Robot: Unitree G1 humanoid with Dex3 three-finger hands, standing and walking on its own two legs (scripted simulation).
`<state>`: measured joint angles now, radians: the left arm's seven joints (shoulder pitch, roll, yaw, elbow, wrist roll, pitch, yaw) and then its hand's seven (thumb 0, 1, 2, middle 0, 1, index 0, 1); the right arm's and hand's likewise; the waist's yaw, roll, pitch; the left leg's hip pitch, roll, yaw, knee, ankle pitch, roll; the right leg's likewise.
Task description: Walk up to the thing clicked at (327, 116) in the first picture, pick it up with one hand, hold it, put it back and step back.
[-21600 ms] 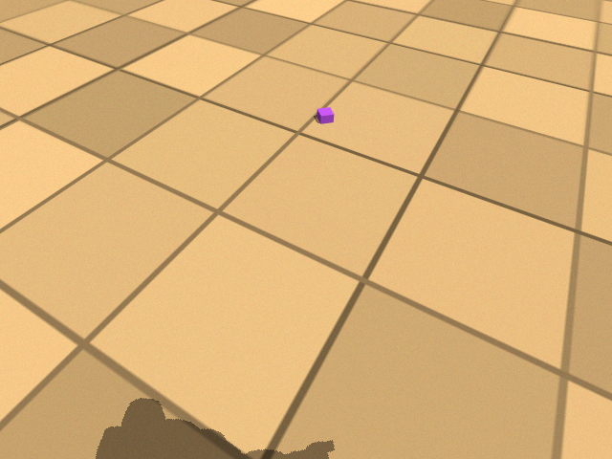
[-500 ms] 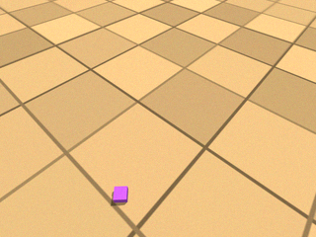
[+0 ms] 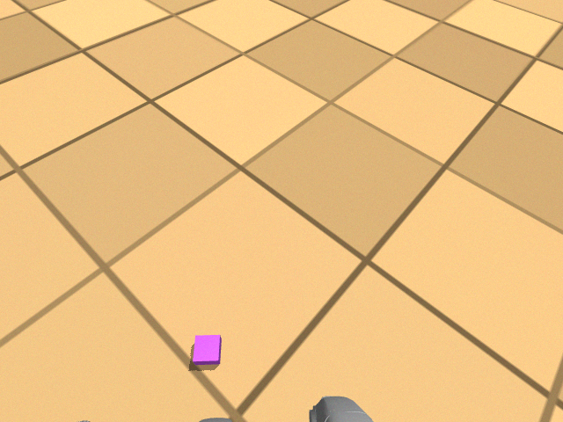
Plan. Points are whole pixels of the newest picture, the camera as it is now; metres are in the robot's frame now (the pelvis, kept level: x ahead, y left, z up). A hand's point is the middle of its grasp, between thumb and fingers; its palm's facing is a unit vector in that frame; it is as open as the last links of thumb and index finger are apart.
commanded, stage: walk up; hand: left
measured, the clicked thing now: (207, 349) +0.37 +0.22 -0.75
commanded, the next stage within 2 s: none
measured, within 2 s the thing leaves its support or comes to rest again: neither
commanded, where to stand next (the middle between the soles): -0.01 -0.02 m, yaw +0 degrees
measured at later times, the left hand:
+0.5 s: hand out of the picture +0.09 +0.25 -0.15, palm faces +0.04 -0.91 -0.42, open 7.4 cm
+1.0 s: hand out of the picture -0.04 +0.26 -0.15, palm faces +0.02 -0.92 -0.39, open 7.4 cm
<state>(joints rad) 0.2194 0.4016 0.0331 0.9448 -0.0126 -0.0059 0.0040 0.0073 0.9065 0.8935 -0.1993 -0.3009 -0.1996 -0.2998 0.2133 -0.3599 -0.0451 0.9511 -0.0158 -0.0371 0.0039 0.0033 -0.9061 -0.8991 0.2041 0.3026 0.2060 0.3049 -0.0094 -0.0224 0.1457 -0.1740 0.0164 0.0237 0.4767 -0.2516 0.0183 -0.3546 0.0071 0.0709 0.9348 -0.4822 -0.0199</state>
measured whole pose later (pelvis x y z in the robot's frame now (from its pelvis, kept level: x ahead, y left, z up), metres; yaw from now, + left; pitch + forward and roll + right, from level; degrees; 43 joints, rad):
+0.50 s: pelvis -0.03 -0.01 -0.03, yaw +5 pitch -2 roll +0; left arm 0.08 0.34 0.04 0.79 0.04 0.03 0.02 0.00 0.90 0.89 -0.20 -0.30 -0.20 -0.30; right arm 0.21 -0.42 -0.04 0.91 0.00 0.06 -0.01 0.00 -0.91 -0.90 0.20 0.30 0.20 0.30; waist 0.00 0.05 0.16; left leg -0.27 -0.01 -0.07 0.82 -0.52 -0.03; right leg -0.46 -0.07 -0.08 0.65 -0.16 -0.02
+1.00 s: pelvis -0.05 +0.00 -0.01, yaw +1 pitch -4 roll +0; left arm 0.32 0.36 0.03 0.94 0.03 -0.05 -0.01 0.01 0.90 0.89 -0.20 -0.30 -0.20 -0.30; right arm 0.18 -0.40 -0.04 0.87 -0.01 0.01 0.01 0.01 -0.91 -0.90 0.20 0.30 0.20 0.30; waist 0.04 0.04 0.10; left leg -0.37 0.00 -0.05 0.92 -0.52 0.03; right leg -0.14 0.00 0.03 0.52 -0.31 0.00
